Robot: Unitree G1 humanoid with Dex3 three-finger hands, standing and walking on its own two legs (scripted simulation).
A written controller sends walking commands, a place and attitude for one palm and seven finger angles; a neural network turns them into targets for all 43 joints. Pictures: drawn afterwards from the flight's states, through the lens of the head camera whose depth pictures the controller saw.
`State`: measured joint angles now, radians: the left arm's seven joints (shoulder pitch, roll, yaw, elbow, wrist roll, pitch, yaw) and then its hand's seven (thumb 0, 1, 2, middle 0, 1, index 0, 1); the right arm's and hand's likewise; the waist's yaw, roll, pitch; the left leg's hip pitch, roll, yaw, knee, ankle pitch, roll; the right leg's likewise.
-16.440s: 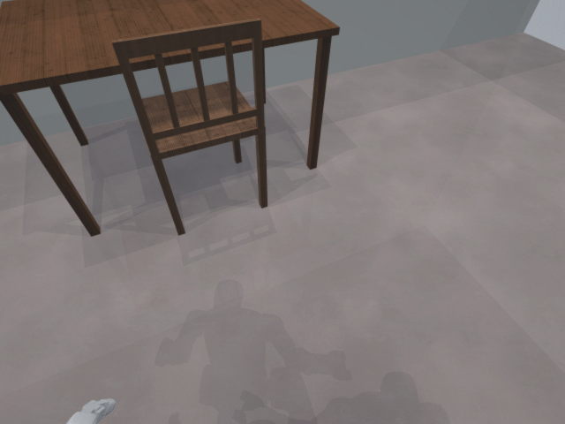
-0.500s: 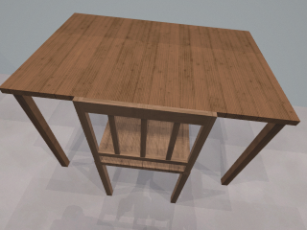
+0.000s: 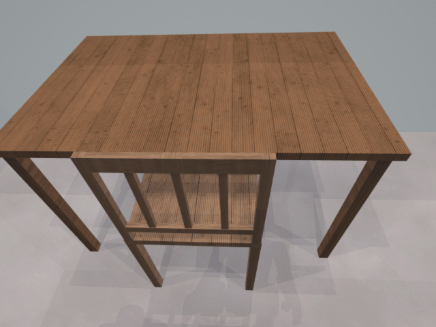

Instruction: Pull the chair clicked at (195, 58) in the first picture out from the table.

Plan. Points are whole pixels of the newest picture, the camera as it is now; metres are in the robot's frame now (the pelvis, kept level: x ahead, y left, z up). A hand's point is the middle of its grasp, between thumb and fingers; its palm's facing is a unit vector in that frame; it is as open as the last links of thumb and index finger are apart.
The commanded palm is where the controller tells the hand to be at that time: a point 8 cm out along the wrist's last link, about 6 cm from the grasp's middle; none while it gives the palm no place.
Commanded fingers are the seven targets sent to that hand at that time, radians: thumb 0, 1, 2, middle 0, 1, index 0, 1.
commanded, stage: come to a stop and stand still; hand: left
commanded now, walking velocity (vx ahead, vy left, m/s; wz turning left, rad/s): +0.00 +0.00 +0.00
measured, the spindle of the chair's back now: (183, 202) +0.43 +0.12 -0.09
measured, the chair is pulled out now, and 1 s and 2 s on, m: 0.00 0.00 0.00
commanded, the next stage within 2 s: look again from close up in 0.40 s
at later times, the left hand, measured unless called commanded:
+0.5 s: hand out of the picture -0.01 +0.15 -0.17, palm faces +0.02 -0.98 -0.20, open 7.4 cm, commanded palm none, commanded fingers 0.00 0.90 0.90 -0.20 -0.30 -0.20 -0.30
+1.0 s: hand out of the picture -0.03 +0.16 -0.17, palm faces +0.02 -0.98 -0.19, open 7.4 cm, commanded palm none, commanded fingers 0.00 0.90 0.90 -0.20 -0.30 -0.20 -0.30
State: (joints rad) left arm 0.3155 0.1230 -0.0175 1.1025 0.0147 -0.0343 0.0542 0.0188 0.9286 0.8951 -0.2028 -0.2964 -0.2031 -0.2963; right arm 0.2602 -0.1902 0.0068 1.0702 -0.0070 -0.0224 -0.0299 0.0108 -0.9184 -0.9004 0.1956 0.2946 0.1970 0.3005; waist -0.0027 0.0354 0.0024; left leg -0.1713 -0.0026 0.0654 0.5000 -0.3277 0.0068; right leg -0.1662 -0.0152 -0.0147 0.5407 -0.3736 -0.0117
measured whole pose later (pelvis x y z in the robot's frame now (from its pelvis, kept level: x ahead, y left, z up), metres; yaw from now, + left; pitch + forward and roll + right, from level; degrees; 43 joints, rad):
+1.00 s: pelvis -0.03 -0.01 +0.01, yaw +0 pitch -1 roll +1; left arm 0.31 0.15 -0.02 1.08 0.01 -0.03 0.04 0.01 0.91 0.90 -0.20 -0.30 -0.20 -0.30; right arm 0.28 -0.14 0.02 1.14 0.00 -0.02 -0.02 0.00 -0.91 -0.90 0.20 0.29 0.20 0.30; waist 0.01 -0.01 0.04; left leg -0.15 0.02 0.06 0.40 -0.24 0.00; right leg -0.14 0.01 -0.02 0.43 -0.28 -0.02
